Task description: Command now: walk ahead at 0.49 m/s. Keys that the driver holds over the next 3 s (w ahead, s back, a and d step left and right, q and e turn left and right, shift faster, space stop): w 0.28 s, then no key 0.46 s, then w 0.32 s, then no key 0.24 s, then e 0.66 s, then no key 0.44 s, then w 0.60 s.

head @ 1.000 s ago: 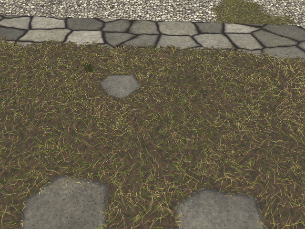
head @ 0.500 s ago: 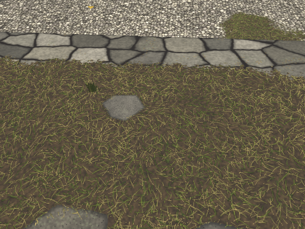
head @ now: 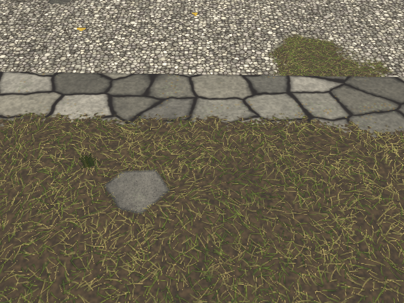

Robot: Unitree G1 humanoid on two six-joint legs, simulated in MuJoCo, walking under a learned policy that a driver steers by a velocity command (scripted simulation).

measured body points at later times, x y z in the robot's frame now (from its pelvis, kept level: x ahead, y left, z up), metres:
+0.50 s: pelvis +0.25 -0.08 +0.00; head +0.29 -0.10 +0.45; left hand +0.34 +0.18 -0.12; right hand +0.33 -0.35 -0.15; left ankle +0.25 +0.07 -0.66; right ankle +0.29 -0.16 -0.74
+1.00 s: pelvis +0.36 -0.08 -0.01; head +0.37 -0.08 +0.44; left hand +0.39 +0.18 -0.15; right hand +0.44 -0.34 -0.15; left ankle +0.37 +0.05 -0.73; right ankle +0.31 -0.16 -0.74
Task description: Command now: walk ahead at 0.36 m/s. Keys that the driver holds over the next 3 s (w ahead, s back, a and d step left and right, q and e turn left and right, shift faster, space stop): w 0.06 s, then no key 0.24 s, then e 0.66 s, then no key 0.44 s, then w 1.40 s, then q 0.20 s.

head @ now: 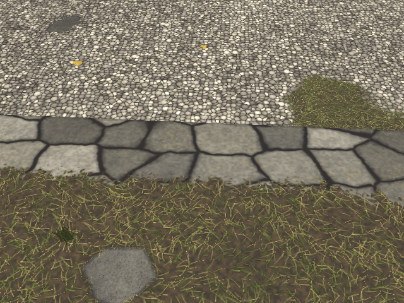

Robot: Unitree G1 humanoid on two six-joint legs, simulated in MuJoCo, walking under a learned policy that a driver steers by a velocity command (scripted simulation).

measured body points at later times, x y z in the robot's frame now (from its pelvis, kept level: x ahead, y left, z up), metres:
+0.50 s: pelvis +0.12 +0.06 +0.00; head +0.15 +0.07 +0.45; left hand +0.18 +0.32 -0.15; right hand +0.25 -0.20 -0.12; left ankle +0.22 +0.14 -0.74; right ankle +0.08 -0.08 -0.66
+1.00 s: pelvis +0.12 +0.01 +0.01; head +0.14 -0.03 +0.46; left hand +0.28 +0.26 -0.09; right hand +0.17 -0.31 -0.12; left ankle +0.20 +0.16 -0.65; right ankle +0.10 -0.07 -0.74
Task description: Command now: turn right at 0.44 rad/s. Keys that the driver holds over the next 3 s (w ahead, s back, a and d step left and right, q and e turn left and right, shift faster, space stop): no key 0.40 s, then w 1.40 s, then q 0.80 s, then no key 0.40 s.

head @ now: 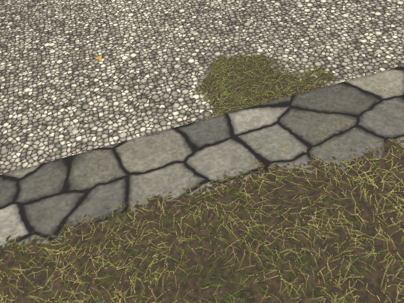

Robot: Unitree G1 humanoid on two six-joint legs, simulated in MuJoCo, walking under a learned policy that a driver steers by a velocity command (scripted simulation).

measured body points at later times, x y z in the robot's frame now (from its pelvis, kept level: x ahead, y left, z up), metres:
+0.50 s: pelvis +0.03 +0.03 -0.01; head +0.04 +0.03 +0.44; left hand +0.15 +0.30 -0.14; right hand +0.12 -0.23 -0.14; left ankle +0.04 +0.15 -0.75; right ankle +0.01 -0.09 -0.75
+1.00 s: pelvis +0.22 +0.07 -0.03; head +0.24 +0.08 +0.42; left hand +0.17 +0.35 -0.17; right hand +0.43 -0.19 -0.11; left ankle +0.33 +0.17 -0.75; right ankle +0.01 -0.09 -0.74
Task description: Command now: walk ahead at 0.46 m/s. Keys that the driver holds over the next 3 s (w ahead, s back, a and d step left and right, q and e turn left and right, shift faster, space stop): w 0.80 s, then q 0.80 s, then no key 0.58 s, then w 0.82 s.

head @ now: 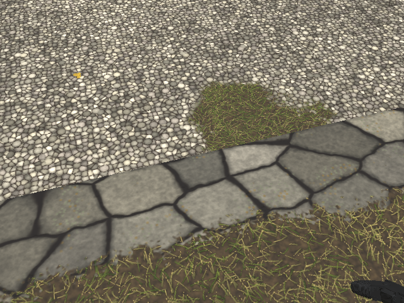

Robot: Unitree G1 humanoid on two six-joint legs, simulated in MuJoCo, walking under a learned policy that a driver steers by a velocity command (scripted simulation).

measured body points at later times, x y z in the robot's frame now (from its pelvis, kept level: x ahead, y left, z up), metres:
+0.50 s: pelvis +0.26 +0.01 +0.02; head +0.29 +0.02 +0.47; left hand +0.48 +0.23 -0.07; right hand +0.22 -0.26 -0.11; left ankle +0.11 +0.10 -0.71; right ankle +0.45 -0.12 -0.69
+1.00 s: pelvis +0.54 +0.01 +0.02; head +0.57 +0.02 +0.47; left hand +0.56 +0.29 -0.11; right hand +0.74 -0.23 -0.08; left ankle +0.71 +0.14 -0.69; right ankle +0.45 -0.11 -0.71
